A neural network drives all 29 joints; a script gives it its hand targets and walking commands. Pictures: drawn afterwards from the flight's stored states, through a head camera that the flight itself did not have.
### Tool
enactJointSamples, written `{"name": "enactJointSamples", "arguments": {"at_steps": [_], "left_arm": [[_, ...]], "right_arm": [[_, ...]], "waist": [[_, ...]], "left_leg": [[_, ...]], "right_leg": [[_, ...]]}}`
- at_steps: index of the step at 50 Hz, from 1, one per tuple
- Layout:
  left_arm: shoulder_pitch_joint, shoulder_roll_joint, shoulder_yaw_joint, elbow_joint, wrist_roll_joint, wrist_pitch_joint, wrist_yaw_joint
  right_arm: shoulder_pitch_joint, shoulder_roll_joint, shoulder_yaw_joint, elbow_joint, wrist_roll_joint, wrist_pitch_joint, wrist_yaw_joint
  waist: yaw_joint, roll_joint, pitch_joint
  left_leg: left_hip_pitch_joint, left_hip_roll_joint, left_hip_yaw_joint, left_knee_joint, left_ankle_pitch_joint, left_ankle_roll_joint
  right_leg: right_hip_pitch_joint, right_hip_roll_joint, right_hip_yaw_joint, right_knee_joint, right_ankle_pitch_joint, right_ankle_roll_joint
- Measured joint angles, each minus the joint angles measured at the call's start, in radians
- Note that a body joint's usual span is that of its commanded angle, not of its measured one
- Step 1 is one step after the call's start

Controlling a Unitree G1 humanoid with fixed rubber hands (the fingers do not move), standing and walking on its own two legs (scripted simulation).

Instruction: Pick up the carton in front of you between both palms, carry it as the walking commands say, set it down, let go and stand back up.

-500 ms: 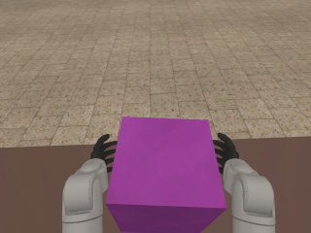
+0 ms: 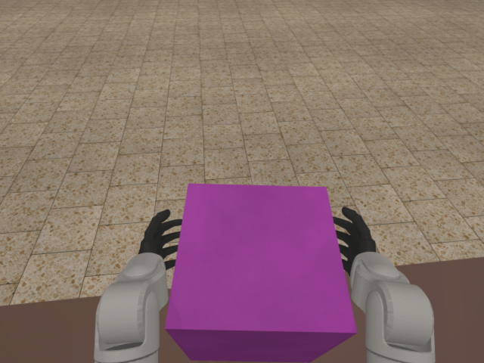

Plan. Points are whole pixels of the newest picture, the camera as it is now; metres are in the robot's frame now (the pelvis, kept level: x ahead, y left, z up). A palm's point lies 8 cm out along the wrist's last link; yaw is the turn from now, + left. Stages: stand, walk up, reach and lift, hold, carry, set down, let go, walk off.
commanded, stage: carry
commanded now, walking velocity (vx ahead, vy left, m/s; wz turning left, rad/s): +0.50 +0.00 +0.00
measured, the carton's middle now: (253, 279) +0.27 +0.00 +0.02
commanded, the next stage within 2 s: none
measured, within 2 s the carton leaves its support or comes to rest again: neither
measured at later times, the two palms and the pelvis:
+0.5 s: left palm (199, 118) +0.61 +0.13 +0.09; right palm (329, 118) +0.62 -0.17 +0.10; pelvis +0.25 -0.03 -0.02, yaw +1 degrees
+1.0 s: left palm (207, 92) +0.70 +0.12 +0.11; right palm (328, 97) +0.71 -0.18 +0.10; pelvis +0.34 -0.03 +0.00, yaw +0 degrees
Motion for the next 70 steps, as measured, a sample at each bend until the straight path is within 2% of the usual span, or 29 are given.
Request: {"name": "enactJointSamples", "arguments": {"at_steps": [3, 5, 6, 7, 9, 10, 12, 15, 20, 24, 27, 31, 36, 41, 45, 48, 50, 52, 53, 56, 58, 59, 61, 62, 65, 70], "left_arm": [[-0.044, -0.003, 0.023, -0.023, -0.01, 0.027, 0.005], [-0.091, -0.005, 0.042, -0.015, -0.015, 0.043, 0.007], [-0.122, -0.007, 0.048, 0.004, -0.017, 0.047, 0.007], [-0.155, -0.009, 0.053, 0.035, -0.016, 0.044, 0.01], [-0.227, 0.0, 0.056, 0.102, -0.015, 0.048, 0.018], [-0.254, 0.007, 0.059, 0.129, -0.016, 0.053, 0.022], [-0.291, 0.023, 0.074, 0.165, -0.025, 0.063, 0.025], [-0.34, 0.041, 0.103, 0.203, -0.042, 0.059, 0.026], [-0.451, 0.071, 0.128, 0.299, -0.048, 0.026, 0.026], [-0.532, 0.097, 0.132, 0.394, -0.045, 0.02, 0.025], [-0.577, 0.124, 0.138, 0.464, -0.051, 0.022, 0.025], [-0.592, 0.135, 0.139, 0.518, -0.051, 0.037, 0.025], [-0.595, 0.119, 0.155, 0.477, -0.044, 0.044, 0.026], [-0.57, 0.099, 0.165, 0.422, -0.046, 0.037, 0.026], [-0.552, 0.101, 0.164, 0.407, -0.052, 0.036, 0.026], [-0.558, 0.099, 0.166, 0.402, -0.048, 0.037, 0.026], [-0.561, 0.089, 0.164, 0.409, -0.038, 0.035, 0.026], [-0.557, 0.08, 0.16, 0.414, -0.029, 0.034, 0.026], [-0.552, 0.08, 0.159, 0.414, -0.028, 0.034, 0.026], [-0.542, 0.1, 0.163, 0.421, -0.041, 0.036, 0.023], [-0.541, 0.115, 0.164, 0.437, -0.05, 0.035, 0.021], [-0.543, 0.118, 0.162, 0.443, -0.052, 0.036, 0.021], [-0.554, 0.12, 0.159, 0.45, -0.052, 0.041, 0.021], [-0.559, 0.117, 0.158, 0.45, -0.05, 0.04, 0.021], [-0.552, 0.098, 0.158, 0.463, -0.036, 0.035, 0.021], [-0.548, 0.098, 0.154, 0.485, -0.033, 0.036, 0.021]], "right_arm": [[-0.044, 0.004, -0.01, -0.019, -0.004, 0.024, 0.0], [-0.083, 0.01, -0.029, -0.021, -0.008, 0.041, -0.002], [-0.105, 0.007, -0.042, -0.016, -0.01, 0.048, -0.003], [-0.134, -0.007, -0.053, 0.001, -0.007, 0.056, -0.004], [-0.195, -0.041, -0.068, 0.048, 0.002, 0.071, -0.006], [-0.225, -0.053, -0.073, 0.074, 0.004, 0.08, -0.008], [-0.278, -0.054, -0.084, 0.121, 0.004, 0.092, -0.013], [-0.345, -0.046, -0.094, 0.169, -0.008, 0.091, -0.025], [-0.455, -0.08, -0.106, 0.268, -0.004, 0.058, -0.029], [-0.531, -0.113, -0.115, 0.367, 0.012, 0.043, -0.032], [-0.568, -0.112, -0.125, 0.447, 0.013, 0.023, -0.036], [-0.589, -0.113, -0.134, 0.515, 0.012, 0.028, -0.037], [-0.577, -0.106, -0.141, 0.459, 0.018, 0.037, -0.042], [-0.551, -0.086, -0.151, 0.39, 0.012, 0.042, -0.046], [-0.54, -0.079, -0.144, 0.381, 0.008, 0.04, -0.046], [-0.541, -0.087, -0.137, 0.38, 0.015, 0.037, -0.046], [-0.535, -0.096, -0.139, 0.38, 0.023, 0.037, -0.046], [-0.531, -0.102, -0.144, 0.382, 0.03, 0.041, -0.045], [-0.533, -0.101, -0.145, 0.387, 0.03, 0.042, -0.045], [-0.542, -0.084, -0.138, 0.418, 0.014, 0.032, -0.045], [-0.547, -0.08, -0.131, 0.442, 0.005, 0.026, -0.044], [-0.547, -0.08, -0.128, 0.446, 0.004, 0.026, -0.044], [-0.546, -0.086, -0.126, 0.44, 0.006, 0.033, -0.045], [-0.543, -0.091, -0.125, 0.434, 0.01, 0.033, -0.045], [-0.527, -0.103, -0.126, 0.435, 0.023, 0.036, -0.045], [-0.545, -0.113, -0.127, 0.472, 0.026, 0.046, -0.045]], "waist": [[0.002, 0.0, -0.006], [0.0, 0.008, -0.005], [0.007, 0.016, -0.001], [0.021, 0.039, 0.01], [0.044, 0.045, 0.045], [0.049, 0.042, 0.063], [0.052, 0.035, 0.091], [0.045, 0.028, 0.12], [0.029, 0.026, 0.141], [0.003, 0.023, 0.137], [-0.004, -0.041, 0.129], [-0.001, -0.03, 0.112], [0.011, -0.01, 0.133], [0.003, -0.013, 0.133], [-0.004, -0.011, 0.12], [0.003, -0.005, 0.118], [0.007, -0.006, 0.113], [0.009, -0.007, 0.109], [0.008, -0.004, 0.106], [-0.01, -0.028, 0.099], [-0.024, -0.025, 0.099], [-0.028, -0.019, 0.102], [-0.028, -0.015, 0.11], [-0.026, -0.01, 0.114], [-0.012, 0.012, 0.098], [-0.002, 0.007, 0.07]], "left_leg": [[0.066, 0.002, -0.01, 0.033, -0.087, -0.027], [0.087, 0.016, -0.018, 0.12, -0.171, -0.046], [0.073, 0.032, -0.017, 0.22, -0.219, -0.052], [0.024, 0.063, -0.028, 0.374, -0.203, -0.048], [-0.141, 0.047, -0.114, 0.741, -0.204, -0.042], [-0.225, 0.028, -0.145, 0.882, -0.205, -0.032], [-0.367, 0.014, -0.173, 1.009, -0.173, -0.012], [-0.5, 0.028, -0.175, 0.918, -0.117, -0.003], [-0.541, 0.03, -0.163, 0.563, -0.028, -0.012], [-0.454, 0.015, -0.12, 0.329, 0.183, -0.01], [-0.429, -0.012, -0.094, 0.338, 0.103, -0.003], [-0.423, -0.003, -0.094, 0.348, 0.068, -0.003], [-0.422, 0.005, -0.088, 0.376, 0.077, 0.009], [-0.393, 0.004, -0.085, 0.345, 0.091, 0.012], [-0.397, 0.005, -0.086, 0.353, 0.13, 0.022], [-0.405, 0.01, -0.082, 0.379, 0.147, 0.022], [-0.395, -0.001, -0.091, 0.371, 0.073, 0.006], [-0.378, -0.015, -0.091, 0.329, 0.073, -0.001], [-0.36, -0.018, -0.086, 0.288, 0.127, 0.001], [-0.318, -0.028, -0.08, 0.245, 0.074, 0.007], [-0.317, -0.026, -0.092, 0.248, 0.057, 0.013], [-0.316, -0.023, -0.098, 0.248, 0.056, 0.012], [-0.314, -0.022, -0.102, 0.265, 0.045, 0.001], [-0.316, -0.018, -0.105, 0.284, 0.032, -0.007], [-0.318, 0.0, -0.115, 0.31, 0.011, -0.028], [-0.321, 0.006, -0.116, 0.326, 0.0, -0.029]], "right_leg": [[0.032, 0.024, -0.036, -0.078, 0.017, -0.025], [0.087, 0.049, -0.066, -0.135, 0.015, -0.042], [0.117, 0.062, -0.079, -0.148, 0.017, -0.06], [0.116, 0.074, -0.09, -0.1, -0.014, -0.084], [0.117, 0.073, -0.089, -0.039, -0.085, -0.11], [0.13, 0.071, -0.086, -0.044, -0.098, -0.108], [0.167, 0.074, -0.08, -0.085, -0.099, -0.097], [0.22, 0.079, -0.075, -0.147, -0.105, -0.104], [0.27, 0.081, -0.061, -0.147, -0.159, -0.092], [0.289, 0.081, -0.06, -0.048, -0.261, -0.071], [0.291, 0.051, -0.026, 0.001, -0.301, -0.05], [0.327, 0.071, -0.008, -0.056, -0.319, -0.051], [0.328, 0.075, 0.001, -0.04, -0.288, -0.043], [0.329, 0.072, 0.004, -0.017, -0.249, -0.028], [0.386, 0.083, 0.018, -0.118, -0.242, -0.011], [0.422, 0.09, 0.023, -0.182, -0.235, -0.03], [0.429, 0.091, 0.025, -0.176, -0.241, -0.048], [0.435, 0.095, 0.026, -0.157, -0.255, -0.059], [0.435, 0.098, 0.022, -0.136, -0.264, -0.059], [0.38, 0.086, 0.033, 0.008, -0.295, -0.031], [0.334, 0.097, 0.069, 0.045, -0.394, -0.011], [0.325, 0.098, 0.081, 0.007, -0.395, -0.008], [0.327, 0.083, 0.09, -0.12, -0.259, -0.011], [0.329, 0.082, 0.084, -0.129, -0.219, -0.022], [0.332, 0.098, 0.072, -0.109, -0.244, -0.039], [0.325, 0.1, 0.066, -0.084, -0.268, -0.046]]}}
